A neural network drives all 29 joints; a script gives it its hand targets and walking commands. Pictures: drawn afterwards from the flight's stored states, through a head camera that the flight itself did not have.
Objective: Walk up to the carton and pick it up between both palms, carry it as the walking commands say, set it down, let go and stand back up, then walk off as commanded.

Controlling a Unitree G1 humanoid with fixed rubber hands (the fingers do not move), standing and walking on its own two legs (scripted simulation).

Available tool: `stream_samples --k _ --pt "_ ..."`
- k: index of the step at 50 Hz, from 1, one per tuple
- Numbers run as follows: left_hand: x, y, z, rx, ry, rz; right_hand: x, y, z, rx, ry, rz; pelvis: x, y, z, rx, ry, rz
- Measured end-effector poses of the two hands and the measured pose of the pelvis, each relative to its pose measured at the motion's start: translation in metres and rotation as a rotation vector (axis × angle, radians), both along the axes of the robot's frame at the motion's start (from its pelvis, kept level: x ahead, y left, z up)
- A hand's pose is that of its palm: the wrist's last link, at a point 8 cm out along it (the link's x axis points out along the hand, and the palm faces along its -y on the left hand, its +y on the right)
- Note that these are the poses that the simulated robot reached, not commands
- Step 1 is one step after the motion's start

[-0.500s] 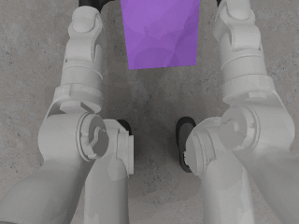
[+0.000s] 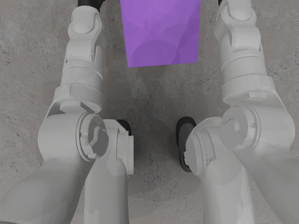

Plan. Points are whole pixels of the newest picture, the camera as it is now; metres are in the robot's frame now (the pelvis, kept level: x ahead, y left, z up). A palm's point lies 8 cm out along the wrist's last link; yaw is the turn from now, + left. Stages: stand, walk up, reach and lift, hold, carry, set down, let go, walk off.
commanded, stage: set down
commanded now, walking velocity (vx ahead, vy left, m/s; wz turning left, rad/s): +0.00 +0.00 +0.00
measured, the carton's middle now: out of the picture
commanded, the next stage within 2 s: none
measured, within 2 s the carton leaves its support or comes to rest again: rests again in 0.18 s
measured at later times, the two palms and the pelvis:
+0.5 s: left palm (93, 19) +0.50 +0.15 -0.22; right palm (221, 9) +0.52 -0.11 -0.21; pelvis +0.00 +0.00 -0.01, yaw +0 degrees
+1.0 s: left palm (71, 38) +0.47 +0.20 -0.23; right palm (230, 21) +0.50 -0.14 -0.22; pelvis -0.01 +0.00 -0.02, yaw +0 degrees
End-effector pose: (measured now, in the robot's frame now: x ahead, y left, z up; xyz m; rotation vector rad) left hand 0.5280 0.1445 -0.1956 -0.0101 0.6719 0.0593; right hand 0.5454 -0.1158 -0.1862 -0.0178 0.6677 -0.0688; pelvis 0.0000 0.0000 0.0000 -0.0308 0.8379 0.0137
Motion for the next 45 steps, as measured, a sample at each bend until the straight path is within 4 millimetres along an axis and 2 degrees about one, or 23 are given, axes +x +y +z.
stream_samples --k 3,9,36,38,45 --pt "-0.001 0.0 -0.004 0.0 0.012 -0.001 -0.001 0.0 -0.004 -0.002 0.012 0.003 0.001 0.0 0.0 0.0 0.004 0.0" --pt "-0.017 0.003 -0.025 0.004 0.123 -0.009 -0.017 0.001 -0.026 0.009 0.119 0.008 0.004 0.0 0.001 -0.001 0.011 0.0" --pt "-0.029 0.006 -0.026 0.012 0.118 -0.029 -0.026 0.002 -0.025 0.008 0.108 0.021 -0.002 0.001 -0.014 0.002 -0.048 -0.002" --pt "-0.034 0.011 -0.029 0.028 0.127 -0.028 -0.028 0.001 -0.026 -0.003 0.108 0.03 -0.003 0.001 -0.014 0.002 -0.049 -0.002" --pt "-0.053 0.046 -0.034 0.086 0.145 0.026 -0.038 -0.012 -0.027 -0.033 0.11 0.015 -0.007 0.0 -0.015 0.003 -0.062 -0.004"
